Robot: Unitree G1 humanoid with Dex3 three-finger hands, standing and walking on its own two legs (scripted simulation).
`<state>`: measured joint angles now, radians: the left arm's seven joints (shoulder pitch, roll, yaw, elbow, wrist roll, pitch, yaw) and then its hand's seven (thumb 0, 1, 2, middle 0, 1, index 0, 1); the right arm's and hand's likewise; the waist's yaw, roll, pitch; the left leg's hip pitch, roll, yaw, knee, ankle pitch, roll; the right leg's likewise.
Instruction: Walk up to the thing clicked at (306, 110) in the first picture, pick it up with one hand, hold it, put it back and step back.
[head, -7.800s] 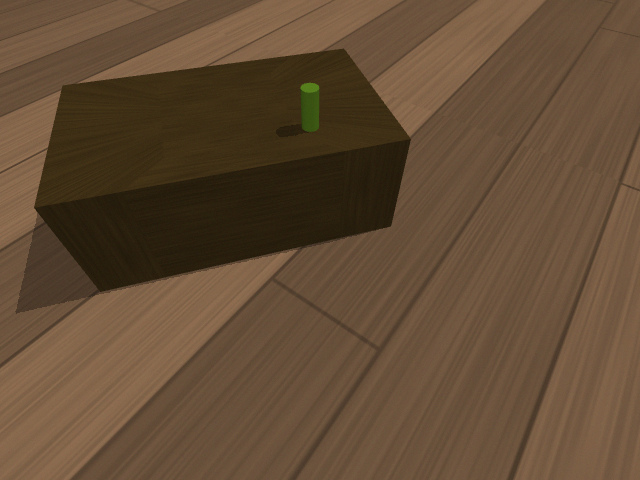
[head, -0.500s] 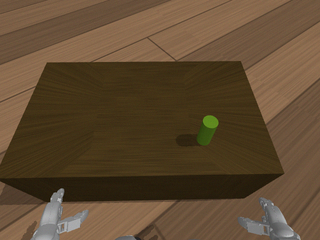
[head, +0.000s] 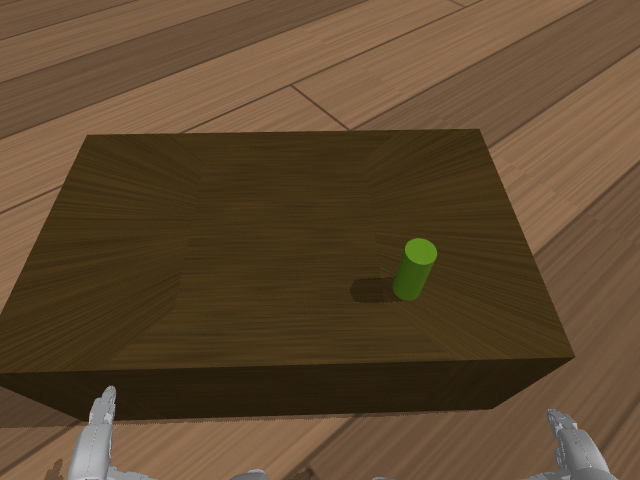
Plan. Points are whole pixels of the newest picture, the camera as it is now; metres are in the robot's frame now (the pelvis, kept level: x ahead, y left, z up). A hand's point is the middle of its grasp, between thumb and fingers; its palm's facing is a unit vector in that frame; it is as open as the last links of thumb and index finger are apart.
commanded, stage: go down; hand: right
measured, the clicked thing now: (413, 271) +0.51 -0.18 -0.22
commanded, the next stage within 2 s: none
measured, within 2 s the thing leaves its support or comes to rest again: neither
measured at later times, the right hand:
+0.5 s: hand (538, 460) +0.16 -0.27 -0.10, palm faces +0.07 +0.94 -0.33, open 17.4 cm
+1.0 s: hand (571, 332) +0.29 -0.32 -0.01, palm faces +0.17 +0.96 -0.21, open 17.3 cm
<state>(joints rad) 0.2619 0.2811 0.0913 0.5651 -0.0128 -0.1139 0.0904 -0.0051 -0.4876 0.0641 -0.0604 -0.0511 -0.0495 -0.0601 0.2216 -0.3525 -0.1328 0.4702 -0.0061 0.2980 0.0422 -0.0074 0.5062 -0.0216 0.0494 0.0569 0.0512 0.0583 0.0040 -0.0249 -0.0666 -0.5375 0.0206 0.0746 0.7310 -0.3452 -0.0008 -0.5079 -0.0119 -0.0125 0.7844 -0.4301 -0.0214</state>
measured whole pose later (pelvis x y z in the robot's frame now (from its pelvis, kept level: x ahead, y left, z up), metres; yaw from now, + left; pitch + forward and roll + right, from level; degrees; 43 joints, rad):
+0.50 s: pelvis +0.01 +0.00 -0.01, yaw -1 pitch +10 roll +2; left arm 0.36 0.27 0.08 0.39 -0.03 -0.09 0.10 -0.01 -0.53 0.06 -0.06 -0.05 -0.05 -0.06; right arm 0.32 -0.38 -0.18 0.26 0.01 0.39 0.10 -0.01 0.51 -0.03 0.05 0.06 0.05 0.06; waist 0.00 -0.03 -0.11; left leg -0.60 0.02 0.09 0.83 -0.41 0.00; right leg -0.57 -0.02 0.00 0.89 -0.49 -0.02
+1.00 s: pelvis -0.02 +0.00 -0.01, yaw +0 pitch +9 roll +2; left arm 0.35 0.29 0.00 0.39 -0.03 -0.17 0.14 -0.01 -0.52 0.05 -0.06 -0.05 -0.05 -0.05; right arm -0.23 -0.59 -0.37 0.70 0.09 0.20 0.28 -0.01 0.49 -0.02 0.06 0.05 0.06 0.05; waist 0.06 -0.01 -0.08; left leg -0.62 0.02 0.09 0.82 -0.36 0.01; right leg -0.60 -0.02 0.00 0.89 -0.45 -0.02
